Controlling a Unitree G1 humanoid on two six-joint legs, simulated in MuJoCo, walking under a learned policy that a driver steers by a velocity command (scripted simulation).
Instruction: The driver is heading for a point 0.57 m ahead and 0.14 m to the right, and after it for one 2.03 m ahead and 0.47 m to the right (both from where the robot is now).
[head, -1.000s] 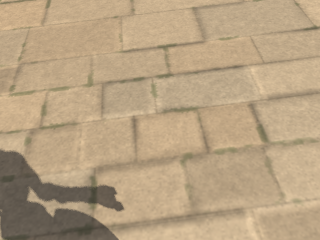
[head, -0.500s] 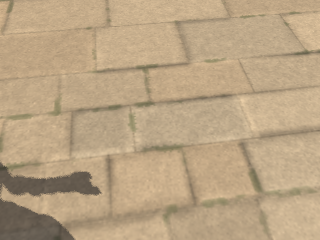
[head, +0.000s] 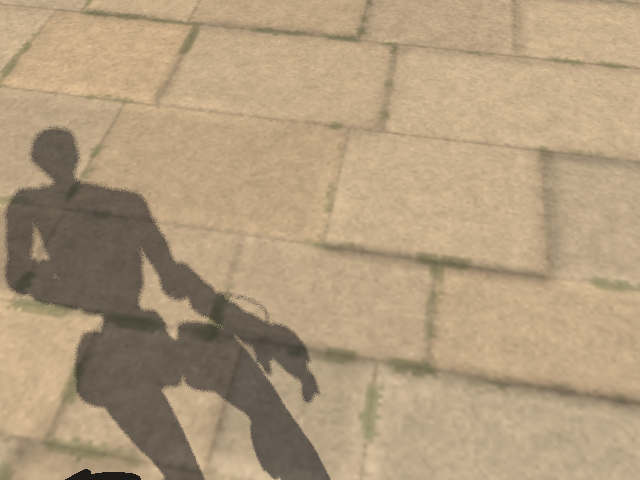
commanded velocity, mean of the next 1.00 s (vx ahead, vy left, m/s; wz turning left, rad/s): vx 0.62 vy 0.00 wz -0.43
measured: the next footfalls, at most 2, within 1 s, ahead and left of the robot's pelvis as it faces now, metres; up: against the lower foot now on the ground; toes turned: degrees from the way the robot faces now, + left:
left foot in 0.30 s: +0.45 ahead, +0.11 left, +0.00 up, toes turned -10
right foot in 0.66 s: +0.76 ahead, -0.18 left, +0.00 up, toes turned -28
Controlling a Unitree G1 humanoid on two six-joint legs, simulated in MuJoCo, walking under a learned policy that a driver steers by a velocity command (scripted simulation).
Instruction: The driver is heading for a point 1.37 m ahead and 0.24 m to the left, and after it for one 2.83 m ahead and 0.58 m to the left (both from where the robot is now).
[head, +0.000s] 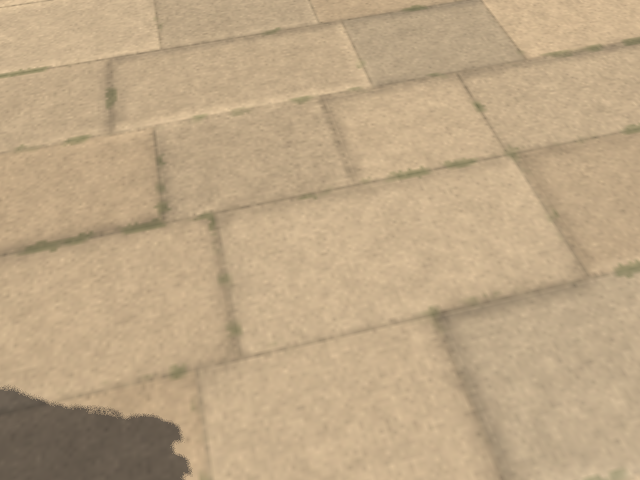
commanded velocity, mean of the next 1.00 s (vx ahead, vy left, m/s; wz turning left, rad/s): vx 0.02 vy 0.00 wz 0.04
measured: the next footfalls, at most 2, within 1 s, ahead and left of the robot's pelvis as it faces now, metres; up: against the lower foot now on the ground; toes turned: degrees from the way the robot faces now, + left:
left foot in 0.26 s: +0.02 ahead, +0.14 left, +0.00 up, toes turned +17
right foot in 0.80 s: +0.07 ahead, -0.02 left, +0.00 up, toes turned +8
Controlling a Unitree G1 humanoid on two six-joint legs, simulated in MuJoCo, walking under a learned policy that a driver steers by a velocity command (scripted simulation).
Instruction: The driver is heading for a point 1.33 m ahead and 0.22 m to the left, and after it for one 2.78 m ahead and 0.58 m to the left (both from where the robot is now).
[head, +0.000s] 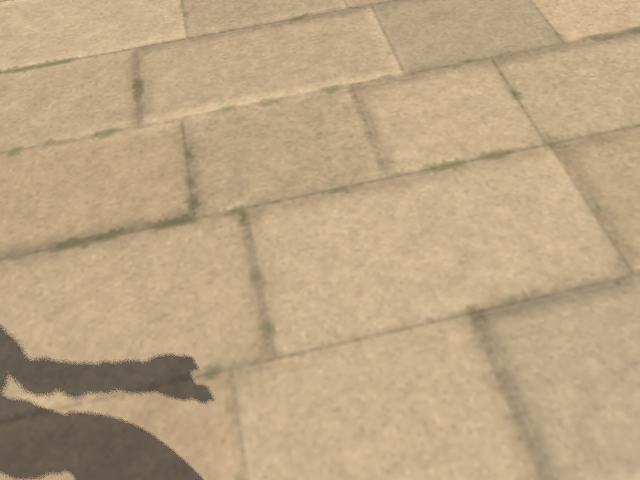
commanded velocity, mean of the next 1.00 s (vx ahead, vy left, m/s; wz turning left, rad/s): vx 0.28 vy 0.00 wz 0.33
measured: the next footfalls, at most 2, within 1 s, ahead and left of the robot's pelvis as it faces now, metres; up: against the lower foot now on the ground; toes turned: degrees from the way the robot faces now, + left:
left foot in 0.28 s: +0.09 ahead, +0.13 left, +0.00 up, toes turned -5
right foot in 0.64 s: +0.10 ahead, -0.08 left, +0.00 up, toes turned +21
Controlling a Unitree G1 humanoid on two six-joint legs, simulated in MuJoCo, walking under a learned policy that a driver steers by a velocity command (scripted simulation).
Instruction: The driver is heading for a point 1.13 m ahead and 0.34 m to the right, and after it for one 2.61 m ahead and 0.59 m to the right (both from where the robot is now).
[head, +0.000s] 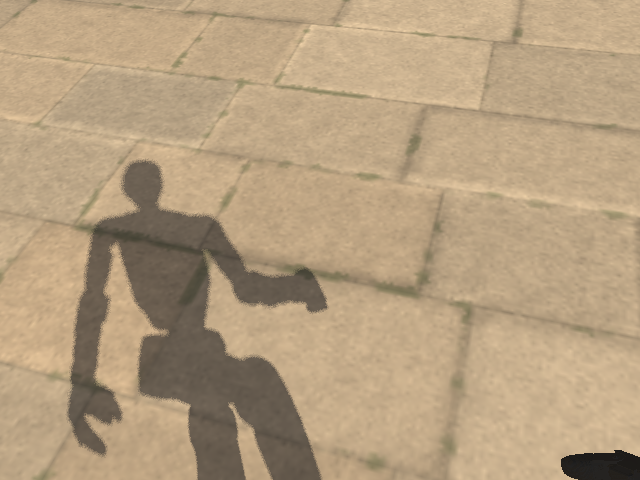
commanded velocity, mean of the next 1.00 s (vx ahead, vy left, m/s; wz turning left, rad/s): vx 0.97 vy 0.00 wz -0.55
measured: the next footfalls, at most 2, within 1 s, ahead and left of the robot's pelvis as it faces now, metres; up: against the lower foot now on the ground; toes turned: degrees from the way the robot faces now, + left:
left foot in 0.08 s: +0.19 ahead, +0.15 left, +0.00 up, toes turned -3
right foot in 0.54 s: +0.58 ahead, -0.11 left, +0.00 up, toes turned -30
